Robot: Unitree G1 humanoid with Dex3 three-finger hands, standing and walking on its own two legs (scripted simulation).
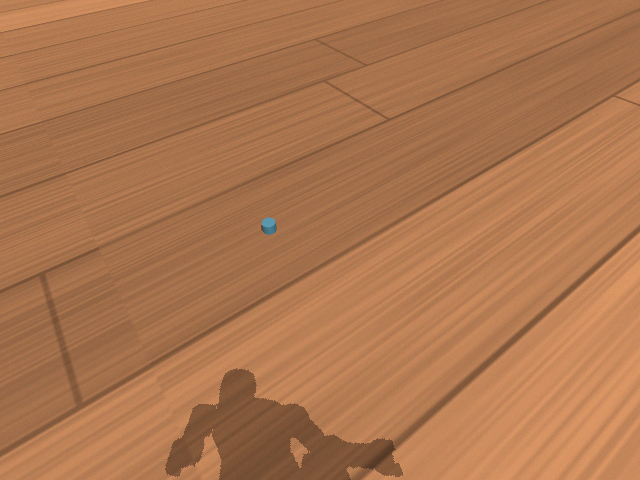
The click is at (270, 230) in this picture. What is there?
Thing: low tin
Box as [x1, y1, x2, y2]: [262, 218, 276, 234]
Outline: 265,218 262,221 263,231 267,234 273,233 276,229 274,220 272,218
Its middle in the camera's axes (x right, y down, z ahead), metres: -0.22 -0.05 +1.74
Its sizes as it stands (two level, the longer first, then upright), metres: 0.062 0.062 0.048
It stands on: the floor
